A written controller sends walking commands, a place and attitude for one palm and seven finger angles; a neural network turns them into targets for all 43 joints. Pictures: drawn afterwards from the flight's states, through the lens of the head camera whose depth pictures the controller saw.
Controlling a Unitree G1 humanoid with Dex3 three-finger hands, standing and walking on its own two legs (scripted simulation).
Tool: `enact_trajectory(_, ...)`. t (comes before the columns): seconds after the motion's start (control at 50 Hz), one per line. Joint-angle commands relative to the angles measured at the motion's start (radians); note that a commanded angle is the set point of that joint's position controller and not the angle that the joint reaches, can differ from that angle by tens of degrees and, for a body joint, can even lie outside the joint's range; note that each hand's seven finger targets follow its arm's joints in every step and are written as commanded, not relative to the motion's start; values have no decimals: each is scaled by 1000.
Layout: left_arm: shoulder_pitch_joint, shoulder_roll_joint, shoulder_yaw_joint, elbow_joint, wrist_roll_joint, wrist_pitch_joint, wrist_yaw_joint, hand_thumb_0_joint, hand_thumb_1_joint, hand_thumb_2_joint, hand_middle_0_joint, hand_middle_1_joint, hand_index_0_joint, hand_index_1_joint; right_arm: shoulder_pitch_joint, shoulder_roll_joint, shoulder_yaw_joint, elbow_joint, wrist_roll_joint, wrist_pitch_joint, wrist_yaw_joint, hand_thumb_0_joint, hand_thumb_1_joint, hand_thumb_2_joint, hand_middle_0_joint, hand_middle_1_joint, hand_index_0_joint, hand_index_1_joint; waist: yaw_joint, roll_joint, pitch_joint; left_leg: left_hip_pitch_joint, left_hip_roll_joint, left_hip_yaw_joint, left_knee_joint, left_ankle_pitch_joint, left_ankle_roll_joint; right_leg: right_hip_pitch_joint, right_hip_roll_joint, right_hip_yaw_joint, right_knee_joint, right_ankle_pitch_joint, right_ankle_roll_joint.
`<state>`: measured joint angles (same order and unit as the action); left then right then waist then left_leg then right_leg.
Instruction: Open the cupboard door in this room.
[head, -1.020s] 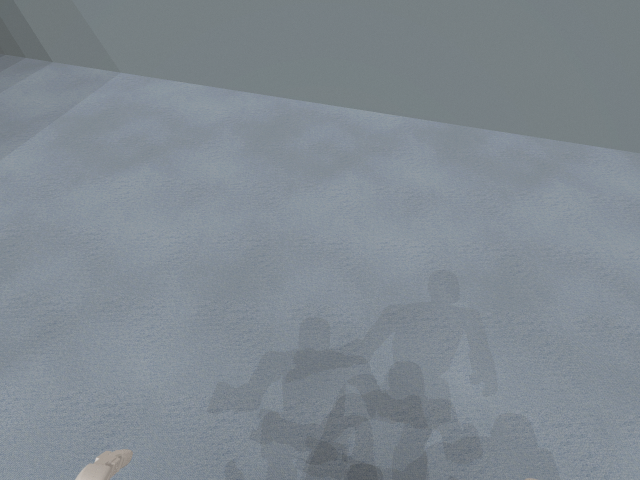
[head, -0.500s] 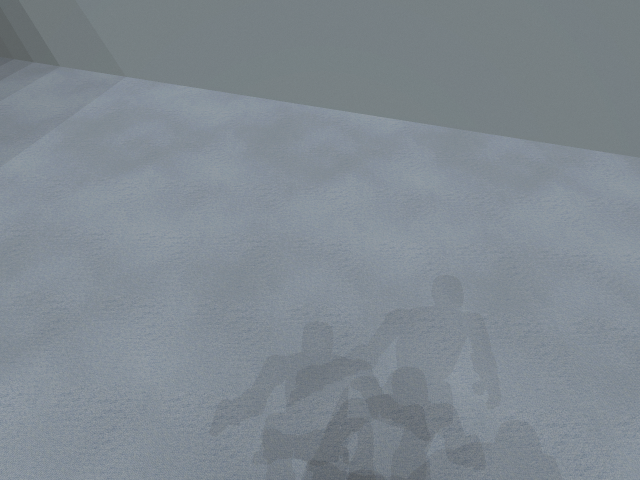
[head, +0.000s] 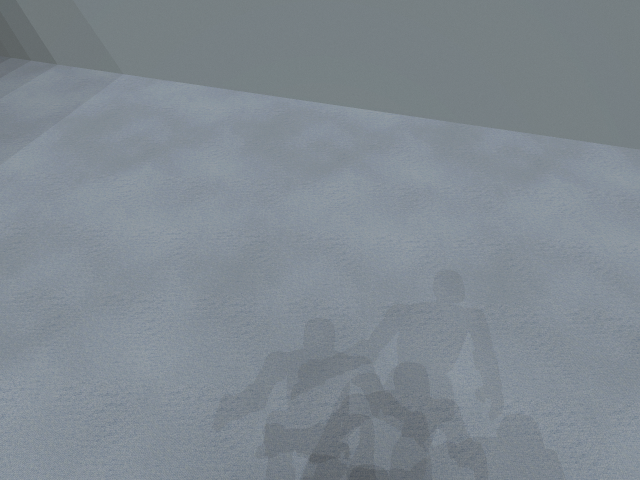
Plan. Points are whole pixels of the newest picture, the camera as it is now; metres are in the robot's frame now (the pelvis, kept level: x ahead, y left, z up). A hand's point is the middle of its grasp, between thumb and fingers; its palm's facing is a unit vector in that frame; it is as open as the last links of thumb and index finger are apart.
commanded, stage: turn or walk to find it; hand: left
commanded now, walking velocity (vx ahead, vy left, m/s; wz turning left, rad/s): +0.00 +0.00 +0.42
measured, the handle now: out of the picture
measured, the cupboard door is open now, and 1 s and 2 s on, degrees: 0 0 0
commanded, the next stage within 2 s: none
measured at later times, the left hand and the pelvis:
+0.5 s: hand out of the picture +0.03 +0.23 -0.17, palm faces +0.15 -0.96 -0.25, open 7.4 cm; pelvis -0.02 +0.01 +0.00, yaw +10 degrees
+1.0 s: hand out of the picture -0.10 +0.18 -0.18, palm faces +0.42 -0.88 -0.23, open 7.4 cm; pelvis -0.05 -0.01 -0.01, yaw +24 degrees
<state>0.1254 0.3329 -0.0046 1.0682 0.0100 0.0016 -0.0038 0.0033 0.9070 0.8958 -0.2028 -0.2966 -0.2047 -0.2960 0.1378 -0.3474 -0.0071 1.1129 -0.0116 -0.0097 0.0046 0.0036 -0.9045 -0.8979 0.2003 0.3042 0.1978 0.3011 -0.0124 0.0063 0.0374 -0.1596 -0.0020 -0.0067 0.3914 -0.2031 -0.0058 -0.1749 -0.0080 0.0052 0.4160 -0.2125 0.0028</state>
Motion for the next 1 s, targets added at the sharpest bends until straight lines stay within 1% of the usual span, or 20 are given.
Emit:
enact_trajectory(0.0,20,127,32,-60,0,1,27,0,900,900,-200,-300,-200,-300,-13,-90,-17,-77,-2,1,-10,0,-900,-900,200,300,200,300,17,-40,-65,-70,96,-87,14,135,21,22,-142,93,-31,98,-16)
enact_trajectory(0.1,51,143,46,-102,4,17,36,0,900,900,-200,-300,-200,-300,32,-61,-30,-110,-1,28,-8,0,-900,-900,200,300,200,300,16,-124,-66,-122,43,-46,184,69,5,-22,-243,138,-44,106,-74)
enact_trajectory(0.18,24,135,55,-150,11,21,42,0,900,900,-200,-300,-200,-300,82,-40,-45,-131,1,34,-5,0,-900,-900,200,300,200,300,-8,-143,-62,-106,42,-37,210,-1,6,-80,-275,99,24,152,-99)
enact_trajectory(0.2,18,123,57,-163,10,24,42,0,900,900,-200,-300,-200,-300,97,-44,-48,-134,0,32,-4,0,-900,-900,200,300,200,300,-15,-87,-59,-72,65,-69,154,73,17,-123,-238,54,77,104,-70)
enact_trajectory(0.22,10,93,55,-175,8,29,40,0,900,900,-200,-300,-200,-300,114,-68,-52,-140,-6,27,-2,0,-900,-900,200,300,200,300,-24,31,-55,-70,124,-199,72,163,51,-163,-144,-24,196,5,-19)
enact_trajectory(0.24,-4,50,49,-190,3,31,39,0,900,900,-200,-300,-200,-300,129,-114,-65,-149,-14,23,-5,0,-900,-900,200,300,200,300,-33,208,-30,-89,243,-422,-66,215,132,-217,-21,-99,373,-192,36)
enact_trajectory(0.26,-16,52,49,-202,7,30,43,0,900,900,-200,-300,-200,-300,140,-124,-71,-151,-9,19,-12,0,-900,-900,200,300,200,300,-33,237,-11,-85,296,-519,-121,287,205,-265,-10,-34,527,-358,36)
enact_trajectory(0.28,4,52,56,-198,7,33,44,0,900,900,-200,-300,-200,-300,136,-117,-72,-156,-7,18,-20,0,-900,-900,200,300,200,300,-20,199,-22,-71,291,-515,-120,283,224,-295,-30,20,607,-350,32)
enact_trajectory(0.36,35,9,60,-185,4,28,31,0,900,900,-200,-300,-200,-300,105,-82,-77,-185,-8,18,-30,0,-900,-900,200,300,200,300,-2,120,-90,-3,201,-390,-51,301,200,-300,-28,14,591,-269,44)
enact_trajectory(0.48,34,-37,61,-209,-6,24,35,0,900,900,-200,-300,-200,-300,159,-71,-97,-185,-13,30,-31,0,-900,-900,200,300,200,300,-28,155,-145,67,184,-451,-25,369,200,-227,9,9,369,-280,49)
enact_trajectory(0.56,156,-12,73,-185,-7,14,41,0,900,900,-200,-300,-200,-300,103,-57,-104,-213,-6,41,-19,0,-900,-900,200,300,200,300,30,108,-146,-126,95,-401,41,199,110,57,17,-14,-12,-45,42)
enact_trajectory(0.58,184,38,86,-179,3,9,45,0,900,900,-200,-300,-200,-300,103,-15,-102,-223,2,44,-12,0,-900,-900,200,300,200,300,40,-16,-139,-292,30,-319,132,1,51,199,-98,66,-101,-35,14)
enact_trajectory(0.6,181,129,104,-191,20,2,51,0,900,900,-200,-300,-200,-300,101,45,-92,-249,3,44,-11,0,-900,-900,200,300,200,300,48,-304,-84,-501,-101,-112,382,-256,-24,232,-373,367,-183,-99,-85)
enact_trajectory(0.62,148,130,94,-214,11,5,51,0,900,900,-200,-300,-200,-300,54,-2,-106,-257,-14,44,-12,0,-900,-900,200,300,200,300,58,-257,-33,-471,-69,-105,569,-346,-24,34,-455,392,-180,2,-142)
enact_trajectory(0.64,81,94,89,-233,12,1,53,0,900,900,-200,-300,-200,-300,77,-2,-109,-243,-15,51,-4,0,-900,-900,200,300,200,300,13,-181,-13,-440,-45,-128,678,-273,-21,-34,-396,288,-178,10,-147)
enact_trajectory(0.66,47,70,90,-237,10,-3,55,0,900,900,-200,-300,-200,-300,92,9,-108,-226,-12,61,0,0,-900,-900,200,300,200,300,-5,-210,3,-424,-32,-109,729,-251,-22,-67,-353,255,-172,35,-130)
enact_trajectory(0.72,59,27,68,-234,9,-13,43,0,900,900,-200,-300,-200,-300,120,24,-101,-188,-8,65,9,0,-900,-900,200,300,200,300,-19,-161,39,-422,-14,-46,829,-135,-46,-44,-258,77,-108,208,-115)
enact_trajectory(0.9,214,78,87,-183,25,-8,46,0,900,900,-200,-300,-200,-300,-38,49,-70,-229,0,59,9,0,-900,-900,200,300,200,300,55,-198,7,-331,23,47,486,-249,-59,85,-317,28,-18,458,-160)
enact_trajectory(0.94,220,95,95,-177,26,-4,45,0,900,900,-200,-300,-200,-300,-30,54,-64,-229,5,49,8,0,-900,-900,200,300,200,300,60,-217,-32,-256,10,76,376,-247,-45,100,-321,8,27,536,-149)
enact_trajectory(0.98,199,101,100,-171,23,-1,44,0,900,900,-200,-300,-200,-300,26,46,-64,-217,6,39,4,0,-900,-900,200,300,200,300,28,-216,-72,-153,0,97,191,-149,-33,98,-307,-32,108,555,-107)
